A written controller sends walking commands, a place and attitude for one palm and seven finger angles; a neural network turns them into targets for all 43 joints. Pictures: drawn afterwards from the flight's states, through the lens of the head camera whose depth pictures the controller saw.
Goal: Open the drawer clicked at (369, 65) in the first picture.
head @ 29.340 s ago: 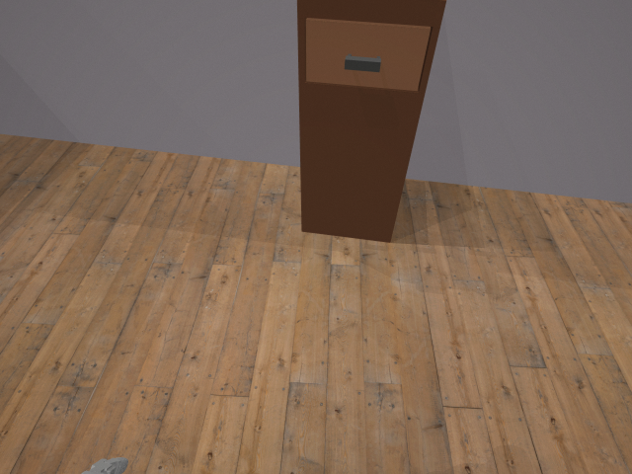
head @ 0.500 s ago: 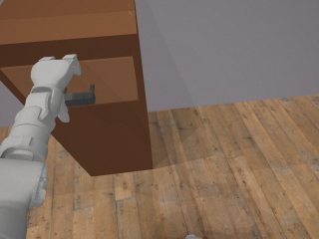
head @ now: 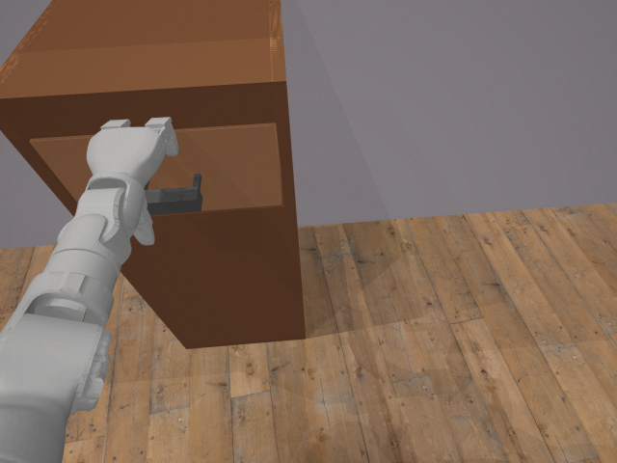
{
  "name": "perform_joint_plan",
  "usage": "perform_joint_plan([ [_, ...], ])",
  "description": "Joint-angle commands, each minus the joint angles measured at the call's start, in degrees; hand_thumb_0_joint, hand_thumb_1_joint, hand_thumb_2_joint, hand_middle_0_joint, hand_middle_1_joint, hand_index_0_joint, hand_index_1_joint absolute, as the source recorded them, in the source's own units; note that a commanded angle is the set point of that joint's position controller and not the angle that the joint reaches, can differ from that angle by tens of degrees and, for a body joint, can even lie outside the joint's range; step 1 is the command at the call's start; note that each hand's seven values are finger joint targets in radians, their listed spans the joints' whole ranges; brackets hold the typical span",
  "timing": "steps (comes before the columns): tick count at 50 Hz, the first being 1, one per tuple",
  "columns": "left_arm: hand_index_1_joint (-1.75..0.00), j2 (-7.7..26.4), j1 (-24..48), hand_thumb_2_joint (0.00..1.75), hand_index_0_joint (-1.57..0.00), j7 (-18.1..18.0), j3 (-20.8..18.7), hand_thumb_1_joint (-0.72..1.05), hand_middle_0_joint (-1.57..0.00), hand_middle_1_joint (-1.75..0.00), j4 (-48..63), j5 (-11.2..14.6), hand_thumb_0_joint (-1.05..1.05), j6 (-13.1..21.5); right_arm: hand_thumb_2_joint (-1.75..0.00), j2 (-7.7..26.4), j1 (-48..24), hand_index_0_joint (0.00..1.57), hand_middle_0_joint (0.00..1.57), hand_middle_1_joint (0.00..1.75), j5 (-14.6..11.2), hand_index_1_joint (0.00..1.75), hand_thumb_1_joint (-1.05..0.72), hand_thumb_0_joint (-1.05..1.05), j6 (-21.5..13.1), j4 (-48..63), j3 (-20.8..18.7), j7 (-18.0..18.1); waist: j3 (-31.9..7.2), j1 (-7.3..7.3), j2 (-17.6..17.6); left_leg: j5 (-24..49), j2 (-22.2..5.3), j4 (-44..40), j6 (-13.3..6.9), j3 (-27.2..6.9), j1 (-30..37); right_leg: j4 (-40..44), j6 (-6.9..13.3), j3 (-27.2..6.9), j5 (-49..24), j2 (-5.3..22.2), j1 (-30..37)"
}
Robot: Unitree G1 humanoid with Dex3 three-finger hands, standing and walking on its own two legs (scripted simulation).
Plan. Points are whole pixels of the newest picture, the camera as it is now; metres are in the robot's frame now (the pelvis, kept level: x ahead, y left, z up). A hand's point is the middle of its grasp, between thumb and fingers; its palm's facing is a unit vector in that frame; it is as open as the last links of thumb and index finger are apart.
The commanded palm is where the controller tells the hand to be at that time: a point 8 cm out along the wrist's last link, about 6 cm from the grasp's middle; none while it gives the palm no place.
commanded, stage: re-aim the fingers above the handle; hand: left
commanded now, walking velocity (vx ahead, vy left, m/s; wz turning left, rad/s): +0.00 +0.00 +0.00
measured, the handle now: (169, 190) +0.51 +0.23 +0.03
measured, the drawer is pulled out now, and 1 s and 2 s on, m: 0.00 0.00 0.00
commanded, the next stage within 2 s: lower the fingers behind the handle in 0.52 s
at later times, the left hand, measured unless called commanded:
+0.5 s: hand (145, 181) +0.47 +0.23 +0.10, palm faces +0.00 +0.02 -1.00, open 13.5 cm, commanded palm +0.46 +0.22 +0.15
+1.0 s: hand (147, 183) +0.47 +0.23 +0.09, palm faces +0.03 +0.02 -1.00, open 13.6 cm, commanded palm +0.46 +0.22 +0.12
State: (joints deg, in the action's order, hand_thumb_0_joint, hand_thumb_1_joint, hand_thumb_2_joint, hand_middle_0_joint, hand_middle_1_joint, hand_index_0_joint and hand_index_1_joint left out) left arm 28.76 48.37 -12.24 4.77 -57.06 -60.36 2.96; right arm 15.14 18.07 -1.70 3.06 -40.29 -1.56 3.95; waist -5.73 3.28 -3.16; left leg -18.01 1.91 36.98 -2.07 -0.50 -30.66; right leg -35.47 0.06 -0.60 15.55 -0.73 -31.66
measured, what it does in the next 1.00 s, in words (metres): stands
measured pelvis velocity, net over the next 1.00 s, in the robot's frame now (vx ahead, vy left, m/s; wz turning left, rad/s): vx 0.00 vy -0.01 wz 0.02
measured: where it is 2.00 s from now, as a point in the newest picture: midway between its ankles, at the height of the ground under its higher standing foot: outside the picture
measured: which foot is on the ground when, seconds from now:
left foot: down 0.00-1.00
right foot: down 0.00-1.00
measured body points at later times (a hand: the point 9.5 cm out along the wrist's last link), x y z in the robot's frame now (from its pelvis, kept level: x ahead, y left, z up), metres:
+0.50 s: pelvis +0.01 -0.01 +0.00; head +0.06 -0.02 +0.45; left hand +0.46 +0.22 +0.15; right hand +0.08 -0.27 -0.13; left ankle +0.00 +0.10 -0.72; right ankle +0.01 -0.12 -0.72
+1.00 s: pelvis +0.00 -0.01 +0.00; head +0.06 -0.02 +0.44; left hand +0.46 +0.22 +0.15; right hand +0.06 -0.27 -0.14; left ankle +0.00 +0.10 -0.72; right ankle +0.01 -0.12 -0.72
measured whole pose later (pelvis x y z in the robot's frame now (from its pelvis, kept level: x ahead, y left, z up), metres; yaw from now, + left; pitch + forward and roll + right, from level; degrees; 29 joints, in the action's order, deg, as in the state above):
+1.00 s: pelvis +0.00 -0.01 +0.00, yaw +1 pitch +13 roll +0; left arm 27.2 50.5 -12.8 7.2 -57.4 -59.8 -1.0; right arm 14.9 18.6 -1.4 3.9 -40.5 -1.9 2.9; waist -6.5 2.6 -2.6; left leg -18.6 1.9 39.3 -1.5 -1.7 -33.4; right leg -37.9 0.7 0.6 16.6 -0.8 -34.1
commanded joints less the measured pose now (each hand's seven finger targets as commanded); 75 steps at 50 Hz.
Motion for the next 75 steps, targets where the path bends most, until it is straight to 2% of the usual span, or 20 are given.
perform_joint_plan([
  [1, -1.2, 14.1, 29.6, 0.3, -0.3, -1.7, -3.8, -0.5, -0.3, -1.2, 11.2, 0.4, 0.0, -1.8, -0.9, 8.3, 3.5, 0.2, 0.2, 0.3, 0.1, 0.3, -0.9, 0.0, -1.8, 4.9, -2.9, 0.3, -18.3, 1.75, 1.6, 11.3, -0.2, -4.4, -0.5, 0.8, 9.9, 4.5, 1.8, 1.3, -6.3, -1.7, 7.5],
  [5, -1.2, 14.7, 27.8, 0.3, -0.3, -1.7, -5.0, -0.5, -0.3, -1.2, 11.9, 0.4, 0.0, -2.0, -0.9, 8.2, 3.3, 0.2, 0.2, 0.3, 0.2, 0.3, -0.9, 0.0, -1.4, 4.9, -3.1, 0.1, -19.0, 1.31, 1.7, 12.8, -0.2, -4.0, -0.4, 0.6, 10.5, 4.2, 1.9, 1.4, -7.9, -1.8, 8.3],
  [6, -1.2, 12.1, 28.6, 0.3, -0.3, -1.5, -2.6, -0.5, -0.3, -1.2, 13.0, 0.5, 0.0, -2.0, -0.9, 8.1, 3.1, 0.2, 0.2, 0.3, 0.3, 0.3, -0.9, 0.0, -1.4, 5.1, -3.0, 0.0, -19.3, 1.74, 1.6, 12.8, -0.2, -4.0, -0.5, 0.8, 10.9, 4.3, 1.8, 1.3, -7.9, -1.8, 8.0],
  [10, -1.2, 12.2, 28.1, 0.3, -0.3, -1.6, -3.1, -0.5, -0.3, -1.2, 13.4, 0.5, 0.0, -2.2, -0.9, 8.1, 2.8, 0.2, 0.2, 0.3, 0.2, 0.3, -0.9, 0.0, -1.3, 4.8, -3.2, -0.3, -18.1, 1.63, 1.1, 13.0, -0.3, -4.2, -0.4, 0.3, 11.5, 4.3, 2.1, 1.7, -7.5, -1.9, 7.6],
  [11, -1.2, 9.3, 28.8, 0.3, -0.3, -1.3, -0.5, -0.5, -0.3, -1.2, 14.1, 0.8, 0.0, -2.3, -0.9, 7.8, 2.5, 0.2, 0.2, 0.3, 0.2, 0.3, -0.9, 0.0, -1.4, 5.2, -3.1, -0.3, -17.9, 1.97, 0.8, 12.6, -0.2, -4.1, -0.5, 0.4, 11.7, 4.5, 2.0, 1.5, -7.0, -1.9, 7.0],
  [15, -1.2, 12.7, 28.3, 0.3, -0.3, -0.8, -2.9, -0.5, -0.3, -1.2, 12.4, 0.5, 0.0, -2.8, -0.9, 8.2, 2.7, 0.2, 0.2, 0.3, 0.1, 0.3, -0.9, 0.0, -1.1, 4.8, -2.9, 0.1, -17.2, 2.01, 3.2, 12.3, 0.0, -4.3, -0.7, 0.5, 9.9, 4.6, 1.9, 1.3, -8.0, -1.7, 8.6],
  [19, -1.2, 9.3, 29.2, 0.3, -0.3, -0.4, -0.4, -0.5, -0.3, -1.2, 13.9, 0.9, 0.0, -2.6, -0.9, 7.8, 2.7, 0.2, 0.2, 0.3, 0.2, 0.3, -0.9, 0.0, -1.3, 4.7, -3.2, -0.1, -18.0, 2.45, 1.7, 13.1, 0.0, -3.9, -0.7, 0.7, 11.8, 4.7, 1.9, 1.3, -8.2, -1.7, 7.8],
  [25, -1.2, 11.4, 27.0, 0.3, -0.3, 0.2, -2.3, -0.5, -0.3, -1.2, 12.7, 1.3, 0.0, -2.6, -0.9, 7.9, 2.4, 0.2, 0.2, 0.3, 0.1, 0.3, -0.9, 0.0, -0.9, 4.9, -2.9, 0.1, -16.8, 1.85, 3.0, 12.3, 0.2, -3.9, -0.8, 0.9, 9.7, 4.7, 1.8, 1.0, -9.1, -1.5, 9.3],
  [28, -1.2, 10.0, 29.5, 0.3, -0.3, 0.6, -0.7, -0.5, -0.3, -1.2, 12.9, 1.2, 0.0, -2.5, -0.9, 8.0, 2.7, 0.2, 0.2, 0.3, 0.2, 0.3, -0.9, 0.0, -1.0, 4.8, -2.9, 0.1, -16.1, 2.84, 3.4, 11.9, 0.2, -3.9, -0.8, 0.7, 9.7, 4.9, 1.8, 1.0, -8.2, -1.5, 8.2],
  [30, -1.2, 12.3, 27.9, 0.3, -0.3, 0.4, -2.5, -0.5, -0.3, -1.2, 11.6, 0.8, 0.0, -2.6, -0.9, 8.1, 2.8, 0.2, 0.2, 0.3, 0.0, 0.3, -0.9, 0.0, -0.8, 4.9, -2.8, 0.3, -16.0, 2.35, 3.3, 10.9, 0.2, -3.8, -0.8, 0.7, 8.9, 4.7, 1.8, 0.9, -7.3, -1.5, 8.0],
  [35, -1.2, 7.0, 28.0, 0.3, -0.3, 0.4, 1.4, -0.5, -0.3, -1.2, 10.7, 0.8, 0.0, -2.6, -0.9, 7.8, 3.2, 0.2, 0.2, 0.3, 0.1, 0.3, -0.9, 0.0, -1.0, 4.6, -2.9, -0.2, -15.0, 3.2, 2.3, 10.9, 0.1, -3.2, -0.6, 0.5, 9.4, 4.2, 1.9, 1.4, -6.5, -1.8, 4.8],
  [38, -1.2, 9.4, 26.7, 0.3, -0.3, 0.1, -1.0, -0.5, -0.3, -1.2, 10.1, 0.3, 0.0, -2.6, -0.9, 8.2, 3.7, 0.2, 0.2, 0.3, 0.4, 0.3, -0.9, 0.0, -0.9, 4.8, -3.1, -0.4, -16.9, 2.35, 3.5, 11.4, 0.2, -3.0, -0.7, 0.5, 8.4, 3.8, 2.1, 1.3, -7.1, -1.8, 6.5],
  [39, -1.2, 7.6, 26.3, 0.3, -0.3, 0.1, 0.7, -0.5, -0.3, -1.2, 9.3, 0.2, 0.0, -2.9, -0.9, 7.9, 3.7, 0.2, 0.2, 0.3, 0.4, 0.3, -0.9, 0.0, -0.8, 4.8, -3.1, -0.4, -16.8, 2.69, 3.2, 11.2, 0.2, -2.7, -0.7, 0.7, 8.4, 3.6, 2.0, 1.3, -7.2, -1.7, 5.9],
  [51, -1.2, 6.4, 25.3, 0.3, -0.3, 0.3, 2.5, -0.5, -0.3, -1.2, 4.0, -0.4, 0.0, -4.8, -0.9, 8.3, 4.9, 0.2, 0.2, 0.3, 0.3, 0.3, -0.9, 0.0, -0.7, 4.6, -2.7, -0.4, -12.7, 3.64, 4.0, 4.4, 0.1, -2.3, -0.7, 0.9, 3.3, 3.6, 1.7, 1.3, -1.5, -1.6, 1.8],
  [58, -1.2, 8.6, 23.6, 0.3, -0.3, 1.1, 1.2, -0.5, -0.3, -1.2, 0.7, -0.4, 0.0, -5.1, -0.9, 8.9, 6.0, 0.2, 0.2, 0.3, 0.2, 0.3, -0.9, 0.0, -0.6, 4.7, -2.6, -0.1, -11.8, 3.82, 5.6, 1.3, 0.0, -1.6, -0.8, 0.9, 0.1, 3.2, 1.6, 1.2, 1.0, -1.7, 0.7],
  [61, -1.2, 7.1, 23.9, 0.3, -0.3, 1.3, 3.0, -0.5, -0.3, -1.2, -1.0, -0.6, 0.0, -5.4, -0.9, 9.0, 6.2, 0.2, 0.2, 0.3, 0.0, 0.3, -0.9, 0.0, -1.0, 4.7, -2.4, -0.1, -9.1, 4.73, 5.1, -2.1, -0.1, -1.3, -0.8, 1.0, -1.4, 2.9, 1.4, 1.4, 4.0, -1.7, -2.9],
  [68, -1.2, 6.7, 24.2, 0.3, -0.3, 1.6, 3.4, -0.5, -0.3, -1.2, -2.5, -0.7, 0.0, -5.8, -0.9, 9.3, 7.5, 0.2, 0.2, 0.3, 0.2, 0.3, -0.9, 0.0, -1.1, 4.6, -2.5, 0.0, -11.2, 5.32, 5.6, -3.8, -0.2, 0.3, -0.8, 0.9, -2.9, 1.6, 1.4, 1.4, 5.2, -1.8, -4.7],
  [69, -1.2, 4.9, 24.6, 0.3, -0.3, 1.7, 5.3, -0.5, -0.3, -1.2, -2.6, -0.5, 0.0, -5.8, -0.9, 9.1, 7.7, 0.2, 0.2, 0.3, 0.2, 0.3, -0.9, 0.0, -1.3, 4.9, -2.3, -0.1, -10.7, 5.58, 5.2, -4.4, -0.1, 0.4, -0.8, 0.8, -3.5, 1.2, 1.3, 1.5, 5.7, -1.8, -5.4],
  [72, -1.2, 7.1, 25.6, 0.3, -0.3, 2.1, 3.1, -0.5, -0.3, -1.2, -1.3, 0.5, 0.0, -4.8, -0.9, 9.4, 7.6, 0.2, 0.2, 0.3, 0.2, 0.3, -0.9, 0.0, -1.6, 5.3, -2.2, 0.2, -10.9, 5.67, 5.8, -5.9, -0.2, 1.2, -1.0, 0.6, -5.0, 0.6, 1.2, 1.3, 6.6, -1.7, -5.8],
  [75, -1.2, 12.5, 30.7, 0.3, -0.3, 0.6, -2.1, -0.5, -0.3, -1.2, 7.7, 1.0, 0.0, 1.6, -0.9, 8.5, 7.6, 0.2, 0.2, 0.3, 0.8, 0.3, -0.9, 0.0, -2.5, 6.3, -2.6, 1.0, -20.3, 4.59, 2.6, -4.2, 0.1, 3.3, -1.4, 0.3, -4.6, -1.6, 1.3, -0.1, 5.1, -1.4, -2.2],
])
